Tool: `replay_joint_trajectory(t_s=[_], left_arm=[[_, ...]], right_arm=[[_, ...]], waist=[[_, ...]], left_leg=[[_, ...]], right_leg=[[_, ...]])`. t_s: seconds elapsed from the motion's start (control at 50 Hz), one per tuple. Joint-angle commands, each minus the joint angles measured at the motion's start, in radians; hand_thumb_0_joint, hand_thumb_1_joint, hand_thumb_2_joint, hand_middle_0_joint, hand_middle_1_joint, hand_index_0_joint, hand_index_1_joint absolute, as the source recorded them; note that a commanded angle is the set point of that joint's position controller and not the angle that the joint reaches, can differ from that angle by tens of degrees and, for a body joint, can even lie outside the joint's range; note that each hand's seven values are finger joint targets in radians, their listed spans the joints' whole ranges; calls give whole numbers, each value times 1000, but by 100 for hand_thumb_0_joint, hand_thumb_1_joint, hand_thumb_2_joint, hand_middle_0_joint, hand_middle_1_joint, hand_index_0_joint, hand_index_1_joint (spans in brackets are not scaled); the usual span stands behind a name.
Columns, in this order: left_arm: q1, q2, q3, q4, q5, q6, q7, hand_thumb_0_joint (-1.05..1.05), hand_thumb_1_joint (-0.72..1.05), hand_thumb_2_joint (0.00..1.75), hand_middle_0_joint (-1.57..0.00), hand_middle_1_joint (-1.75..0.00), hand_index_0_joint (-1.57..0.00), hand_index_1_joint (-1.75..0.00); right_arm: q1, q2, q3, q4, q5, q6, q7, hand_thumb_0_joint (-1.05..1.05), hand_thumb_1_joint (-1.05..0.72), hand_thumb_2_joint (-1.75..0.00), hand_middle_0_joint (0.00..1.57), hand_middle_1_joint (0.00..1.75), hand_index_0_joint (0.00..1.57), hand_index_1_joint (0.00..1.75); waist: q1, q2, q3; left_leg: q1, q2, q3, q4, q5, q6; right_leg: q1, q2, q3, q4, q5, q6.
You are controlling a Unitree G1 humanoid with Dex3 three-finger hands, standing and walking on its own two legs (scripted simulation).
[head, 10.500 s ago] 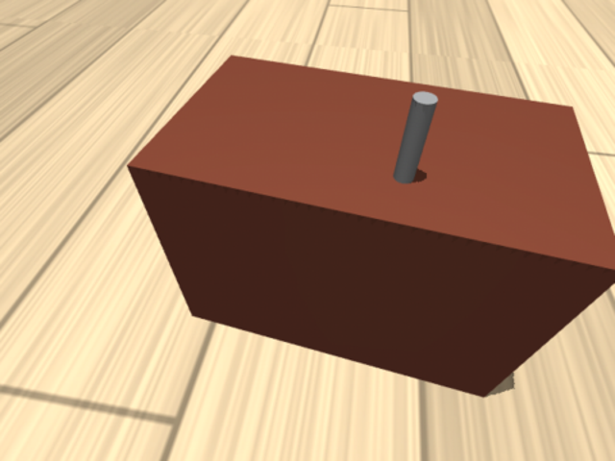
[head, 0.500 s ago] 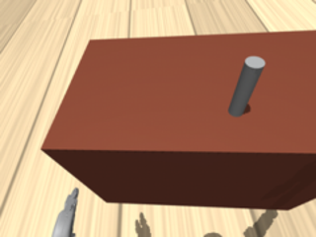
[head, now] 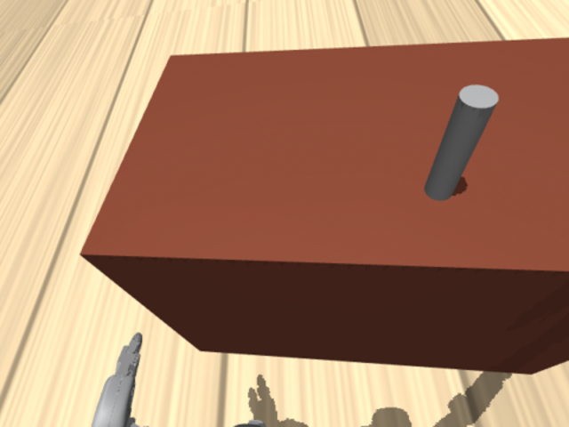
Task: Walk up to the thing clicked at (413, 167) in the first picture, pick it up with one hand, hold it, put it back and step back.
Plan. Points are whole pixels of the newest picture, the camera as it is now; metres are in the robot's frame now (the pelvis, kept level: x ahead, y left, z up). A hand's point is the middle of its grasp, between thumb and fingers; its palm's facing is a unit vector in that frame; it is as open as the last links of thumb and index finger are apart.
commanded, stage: go down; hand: right
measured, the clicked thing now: (455, 150) +0.53 -0.19 +0.06
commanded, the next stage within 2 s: approach in 0.44 s
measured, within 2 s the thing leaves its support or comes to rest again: neither
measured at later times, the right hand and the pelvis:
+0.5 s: hand out of the picture +0.44 -0.38 +0.16, palm faces +0.18 +0.98 +0.02, open 17.7 cm; pelvis +0.01 +0.00 +0.00, yaw +0 degrees
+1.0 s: hand (541, 191) +0.46 -0.30 +0.05, palm faces +0.08 +1.00 +0.05, open 17.7 cm; pelvis -0.01 +0.01 -0.03, yaw +0 degrees
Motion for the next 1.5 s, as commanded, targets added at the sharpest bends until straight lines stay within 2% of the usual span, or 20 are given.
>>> replay_joint_trajectory(t_s=[0.0, 0.12, 0.46, 0.54, 0.6, 0.72, 0.84, 0.94, 1.0, 1.04, 1.12, 1.16, 1.18, 1.22, 1.24, 1.28, 1.34, 1.38, 1.4, 1.48], left_arm=[[-46, 178, 81, -163, -3, -57, 20, 0, -56, 7, -5, -5, -4, -6], [29, 175, 86, -106, -3, -42, 21, 0, -56, 7, -5, -5, -4, -6], [7, 163, 75, -155, -5, -35, 12, 0, -56, 7, -5, -5, -4, -5], [3, 184, 87, -185, -3, -36, 13, 0, -57, 6, -5, -5, -4, -6], [31, 161, 68, -151, -6, -32, 7, 0, -57, 5, -5, -5, -4, -6], [-5, 152, 66, -205, -1, -40, -3, 0, -56, 5, -5, -5, -5, -6], [2, 162, 102, -223, 10, -50, -22, 0, -54, 4, -5, -5, -5, -5], [45, 188, 144, -358, 25, -37, -38, 0, -54, 4, -5, -5, -5, -5], [104, 167, 154, -292, 29, -9, -61, 0, -55, 5, -6, -6, -6, -6], [-37, 199, 175, -468, 37, -19, -60, 0, -56, 5, -6, -5, -5, -6], [139, 146, 164, -360, 38, 25, -87, 0, -55, 5, -5, -6, -6, -5], [-19, 158, 158, -568, 36, 21, -90, 0, -55, 5, -5, -5, -5, -5], [4, 169, 179, -531, 39, 27, -89, 0, -55, 5, -5, -5, -5, -5], [123, 126, 159, -414, 35, 54, -104, 0, -54, 5, -5, -6, -6, -5], [134, 115, 153, -379, 31, 65, -110, 0, -54, 4, -5, -6, -6, -5], [-57, 148, 165, -625, 35, 45, -101, 0, -54, 4, -5, -5, -6, -5], [150, 126, 176, -449, 28, 70, -112, 0, -53, 4, -6, -6, -6, -5], [37, 101, 139, -584, 25, 57, -114, 0, -54, 3, -6, -6, -6, -5], [13, 159, 191, -656, 26, 53, -104, 0, -54, 4, -5, -5, -6, -5], [198, 94, 161, -460, 22, 75, -122, 0, -54, 4, -5, -5, -6, -5]], right_arm=[[-391, -380, -40, -234, 28, -55, -5, 0, 61, -4, 5, 5, 5, 5], [-374, -397, -52, -241, 30, -47, 2, 0, 61, -4, 5, 5, 5, 5], [-323, -373, -46, -179, 18, -41, 5, 0, 60, -4, 5, 5, 5, 5], [-352, -411, -61, -273, 18, -50, 12, 0, 58, -4, 5, 4, 5, 4], [-264, -298, -18, -160, 44, -36, 19, 0, 56, -4, 5, 4, 5, 4], [-307, -187, 47, -170, 43, -73, 4, 0, 58, -4, 4, 5, 5, 5], [-315, -92, 60, -187, 65, -134, -47, 0, 58, -4, 4, 5, 5, 5], [-448, -187, -11, -339, 31, -224, -120, 0, 57, -5, 4, 5, 4, 5], [-363, -89, 23, -214, 9, -231, -160, 0, 58, -3, 5, 4, 5, 4], [-497, -141, -6, -364, -10, -262, -204, 0, 60, -4, 4, 5, 4, 5], [-367, -28, 21, -218, -34, -247, -266, 0, 61, -4, 3, 5, 3, 5], [-551, -131, -6, -483, -59, -274, -302, 0, 61, -4, 3, 5, 4, 5], [-533, -129, -12, -454, -63, -271, -314, 0, 61, -4, 3, 5, 4, 5], [-292, 63, 51, -176, -59, -228, -322, 0, 61, -5, 3, 5, 3, 5], [-278, 72, 44, -167, -57, -227, -334, 0, 61, -5, 3, 5, 3, 5], [-530, -37, 18, -451, -79, -268, -363, 0, 61, -5, 3, 5, 3, 5], [-301, 143, 82, -183, -70, -230, -362, 0, 60, -5, 3, 5, 3, 5], [-421, 112, 75, -319, -74, -256, -372, 0, 61, -5, 3, 5, 3, 5], [-490, 46, 44, -395, -74, -267, -380, 0, 61, -6, 3, 6, 3, 6], [-344, 198, 112, -215, -65, -233, -377, 0, 58, -4, 4, 5, 4, 5]], waist=[[-20, -239, -390], [-31, -280, -417], [-24, -240, -366], [-32, -279, -477], [-4, -219, -327], [25, -191, -316], [43, -175, -331], [42, -281, -581], [47, -275, -451], [49, -304, -657], [43, -312, -533], [19, -369, -763], [17, -389, -754], [44, -278, -460], [40, -268, -406], [36, -292, -679], [75, -189, -345], [69, -184, -495], [82, -200, -606], [88, -175, -344]], left_leg=[[106, -12, -4, -52, 265, 47], [84, -16, -2, -36, 301, 49], [100, -13, -7, -30, 320, 48], [128, -13, -10, -19, 353, 48], [73, -19, 0, -27, 317, 45], [17, -14, -5, -9, 220, 46], [-74, -9, -13, 57, 201, 38], [-74, -17, -10, 147, 275, 40], [-163, -20, -10, 178, 235, 44], [-128, -23, -10, 196, 246, 48], [-141, -32, 4, 193, 228, 50], [-68, -28, -7, 201, 277, 51], [-47, -30, 0, 205, 287, 51], [-125, -37, 12, 194, 230, 53], [-145, -35, 9, 182, 206, 53], [-56, -31, -5, 189, 254, 51], [-113, -32, -2, 170, 179, 46], [-90, -32, -8, 169, 182, 43], [-47, -30, -9, 174, 188, 43], [-139, -30, -5, 176, 200, 41]], right_leg=[[307, 10, 30, -95, 387, 5], [358, 3, 36, -76, 525, 14], [303, 12, 26, -64, 503, 6], [369, 10, 28, -55, 555, 10], [295, 9, 32, -59, 522, 6], [227, 12, 30, -64, 321, -5], [174, 16, 31, 10, 278, -11], [254, 9, 41, 87, 460, 7], [154, 7, 40, 119, 454, 10], [223, -2, 44, 140, 455, 13], [167, -1, 38, 135, 450, 21], [255, -3, 32, 150, 484, 21], [259, -3, 28, 144, 489, 28], [111, -3, 31, 124, 420, 25], [75, -5, 32, 112, 384, 21], [179, -7, 26, 130, 393, 13], [-7, 3, 16, 105, 226, 2], [58, -1, 23, 106, 237, -3], [112, -3, 25, 109, 241, -1], [17, 7, 17, 110, 256, -2]])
